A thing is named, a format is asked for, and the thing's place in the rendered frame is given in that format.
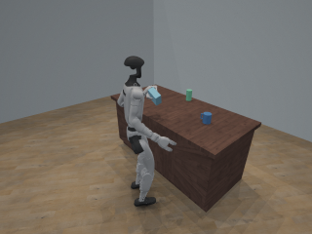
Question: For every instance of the right robot upper arm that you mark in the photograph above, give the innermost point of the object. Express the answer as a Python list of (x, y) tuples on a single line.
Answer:
[(136, 98)]

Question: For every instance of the sponge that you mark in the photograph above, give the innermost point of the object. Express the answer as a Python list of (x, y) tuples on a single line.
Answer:
[(157, 99)]

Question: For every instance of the humanoid robot torso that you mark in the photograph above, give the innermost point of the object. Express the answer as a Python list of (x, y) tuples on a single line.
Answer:
[(131, 131)]

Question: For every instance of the left robot hand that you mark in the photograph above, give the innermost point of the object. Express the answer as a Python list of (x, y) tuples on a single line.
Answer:
[(147, 93)]

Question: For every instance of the left robot shin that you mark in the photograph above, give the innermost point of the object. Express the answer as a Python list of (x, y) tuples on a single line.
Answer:
[(139, 167)]

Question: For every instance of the table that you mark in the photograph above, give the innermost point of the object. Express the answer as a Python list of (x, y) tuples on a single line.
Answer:
[(208, 159)]

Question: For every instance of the right robot hand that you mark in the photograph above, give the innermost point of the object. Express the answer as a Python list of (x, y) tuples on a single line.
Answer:
[(164, 141)]

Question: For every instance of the right robot forearm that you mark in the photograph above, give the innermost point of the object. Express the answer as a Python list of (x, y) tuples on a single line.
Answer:
[(141, 128)]

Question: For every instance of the left robot upper arm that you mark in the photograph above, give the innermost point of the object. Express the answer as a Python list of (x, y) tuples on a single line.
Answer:
[(120, 100)]

